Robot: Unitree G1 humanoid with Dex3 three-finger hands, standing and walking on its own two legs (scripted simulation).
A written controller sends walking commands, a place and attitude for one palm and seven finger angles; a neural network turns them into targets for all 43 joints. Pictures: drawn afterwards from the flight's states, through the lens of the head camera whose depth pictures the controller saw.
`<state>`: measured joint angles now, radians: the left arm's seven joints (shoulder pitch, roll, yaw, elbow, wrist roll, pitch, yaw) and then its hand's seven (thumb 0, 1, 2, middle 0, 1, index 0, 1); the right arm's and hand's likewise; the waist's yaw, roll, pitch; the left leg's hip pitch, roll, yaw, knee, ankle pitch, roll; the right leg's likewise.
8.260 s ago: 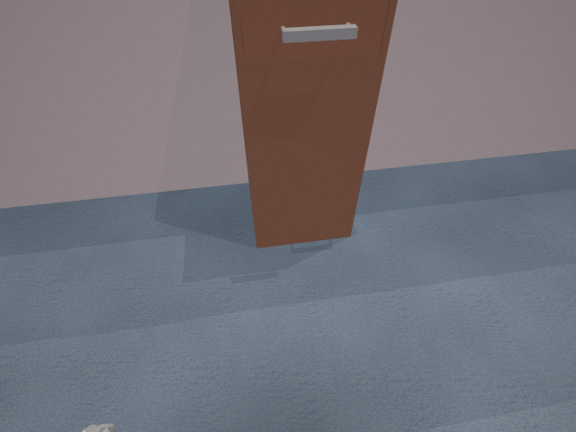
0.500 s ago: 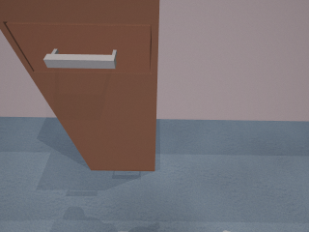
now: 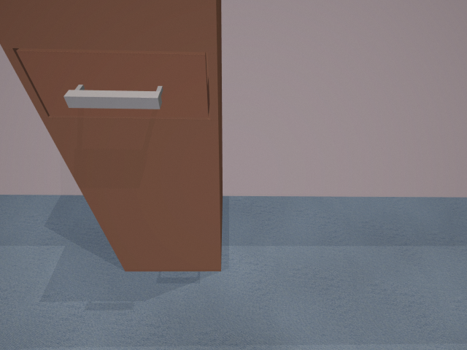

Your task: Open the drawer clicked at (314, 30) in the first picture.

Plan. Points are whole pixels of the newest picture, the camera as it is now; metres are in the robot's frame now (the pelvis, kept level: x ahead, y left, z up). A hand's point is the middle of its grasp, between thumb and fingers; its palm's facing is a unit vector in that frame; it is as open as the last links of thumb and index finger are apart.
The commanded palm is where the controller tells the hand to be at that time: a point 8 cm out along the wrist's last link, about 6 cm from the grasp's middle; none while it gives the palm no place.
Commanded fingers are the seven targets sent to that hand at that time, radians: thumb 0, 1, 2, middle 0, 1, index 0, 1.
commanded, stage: come to a stop and stand still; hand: left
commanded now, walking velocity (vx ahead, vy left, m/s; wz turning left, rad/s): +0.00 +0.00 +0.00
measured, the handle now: (117, 94) +0.59 +0.28 +0.15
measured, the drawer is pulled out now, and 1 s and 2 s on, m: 0.00 0.00 0.00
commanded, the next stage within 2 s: look again from close up in 0.08 s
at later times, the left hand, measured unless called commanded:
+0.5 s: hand out of the picture -0.01 +0.16 -0.17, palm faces +0.02 -0.99 -0.14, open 7.4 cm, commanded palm none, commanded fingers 0.00 0.90 0.90 -0.20 -0.30 -0.20 -0.30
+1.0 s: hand out of the picture +0.05 +0.18 -0.17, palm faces -0.02 -0.98 -0.18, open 7.4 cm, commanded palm none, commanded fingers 0.00 0.90 0.90 -0.20 -0.30 -0.20 -0.30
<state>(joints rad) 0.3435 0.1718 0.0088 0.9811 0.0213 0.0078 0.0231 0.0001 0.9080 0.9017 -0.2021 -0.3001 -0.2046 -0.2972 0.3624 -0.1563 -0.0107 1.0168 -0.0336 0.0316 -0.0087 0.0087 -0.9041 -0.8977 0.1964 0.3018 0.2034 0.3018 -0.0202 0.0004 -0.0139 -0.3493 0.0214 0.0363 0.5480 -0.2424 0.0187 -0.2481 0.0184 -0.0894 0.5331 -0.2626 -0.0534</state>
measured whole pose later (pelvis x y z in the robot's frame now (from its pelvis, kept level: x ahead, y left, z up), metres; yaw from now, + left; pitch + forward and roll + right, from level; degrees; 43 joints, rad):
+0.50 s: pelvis +0.02 +0.01 +0.00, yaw -1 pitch +0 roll -1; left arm 0.38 0.11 -0.01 1.09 0.02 -0.02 0.03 0.00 0.90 0.90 -0.20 -0.30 -0.20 -0.30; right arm 0.35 -0.10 0.01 1.10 -0.02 -0.01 -0.02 0.01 -0.91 -0.90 0.20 0.30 0.20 0.30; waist 0.00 -0.01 -0.02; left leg -0.32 0.01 0.05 0.49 -0.17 0.02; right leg -0.23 0.02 -0.07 0.49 -0.26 -0.03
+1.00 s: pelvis +0.06 +0.02 +0.01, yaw -2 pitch +0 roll +0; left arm 0.33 0.14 -0.01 1.10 0.02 -0.03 0.04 0.00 0.91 0.90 -0.20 -0.30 -0.20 -0.30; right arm 0.28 -0.15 0.01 1.13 -0.02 -0.02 -0.03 0.01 -0.92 -0.90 0.20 0.30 0.20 0.30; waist 0.00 -0.01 0.00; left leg -0.23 0.00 0.08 0.43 -0.20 0.03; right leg -0.15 0.00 -0.04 0.44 -0.29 -0.02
